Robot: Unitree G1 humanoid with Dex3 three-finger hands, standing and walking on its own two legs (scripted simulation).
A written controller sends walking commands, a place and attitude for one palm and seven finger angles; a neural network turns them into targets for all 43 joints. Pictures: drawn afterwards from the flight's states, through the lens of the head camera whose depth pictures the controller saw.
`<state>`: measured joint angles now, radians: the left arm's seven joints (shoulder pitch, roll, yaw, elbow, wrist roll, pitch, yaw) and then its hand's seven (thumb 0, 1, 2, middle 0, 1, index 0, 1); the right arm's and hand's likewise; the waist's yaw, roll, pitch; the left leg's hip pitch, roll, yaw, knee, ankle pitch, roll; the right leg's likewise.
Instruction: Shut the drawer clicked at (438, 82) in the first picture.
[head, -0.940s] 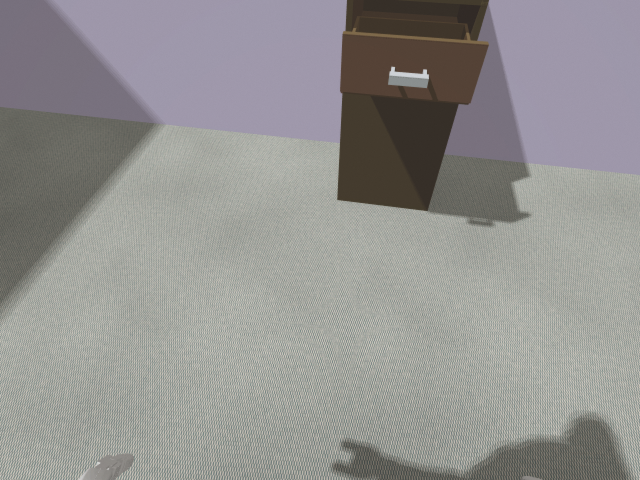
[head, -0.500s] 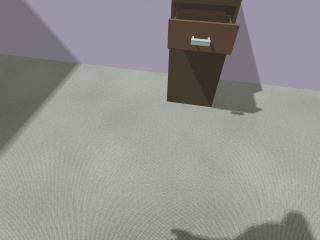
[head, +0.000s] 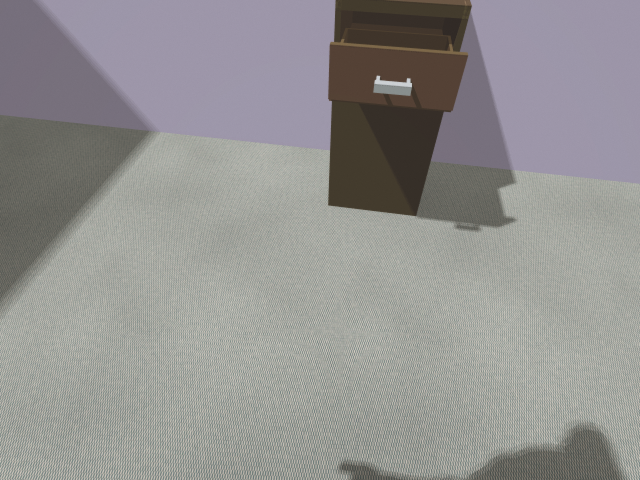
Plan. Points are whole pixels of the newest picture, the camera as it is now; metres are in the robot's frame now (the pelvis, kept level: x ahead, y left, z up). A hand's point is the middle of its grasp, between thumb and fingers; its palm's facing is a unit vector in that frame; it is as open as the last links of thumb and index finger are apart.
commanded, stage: look at it before walking up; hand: left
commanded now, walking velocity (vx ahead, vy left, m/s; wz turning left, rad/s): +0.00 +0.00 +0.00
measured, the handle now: (392, 84) +1.11 -0.15 -0.01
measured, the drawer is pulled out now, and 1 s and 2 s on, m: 0.28 0.28 0.28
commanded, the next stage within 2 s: walk to a spot facing it in 0.50 s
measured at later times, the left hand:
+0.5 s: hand out of the picture +0.07 +0.25 -0.16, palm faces -0.04 -0.94 -0.33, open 7.4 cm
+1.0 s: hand out of the picture +0.10 +0.17 -0.18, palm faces -0.15 -0.96 -0.25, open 7.4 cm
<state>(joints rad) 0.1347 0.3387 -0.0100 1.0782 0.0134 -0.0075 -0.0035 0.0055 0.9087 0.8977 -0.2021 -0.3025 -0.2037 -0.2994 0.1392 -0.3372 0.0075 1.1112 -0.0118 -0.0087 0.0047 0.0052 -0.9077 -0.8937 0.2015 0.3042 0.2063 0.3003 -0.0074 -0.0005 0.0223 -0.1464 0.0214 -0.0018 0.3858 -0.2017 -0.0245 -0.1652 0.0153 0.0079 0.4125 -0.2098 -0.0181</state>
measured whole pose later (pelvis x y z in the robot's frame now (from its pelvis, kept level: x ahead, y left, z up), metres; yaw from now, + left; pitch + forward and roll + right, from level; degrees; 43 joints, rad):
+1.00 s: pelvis +0.06 -0.04 -0.03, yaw -11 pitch -1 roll +1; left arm 0.33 0.22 0.04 1.00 0.03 -0.02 -0.04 0.01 0.91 0.90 -0.20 -0.30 -0.20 -0.30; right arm 0.29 -0.24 -0.03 1.07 -0.02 0.00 0.01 0.00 -0.91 -0.89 0.20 0.30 0.21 0.30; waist 0.02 0.03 0.05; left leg -0.21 0.13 0.12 0.78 -0.48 -0.04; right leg -0.33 0.00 -0.08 0.68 -0.31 -0.04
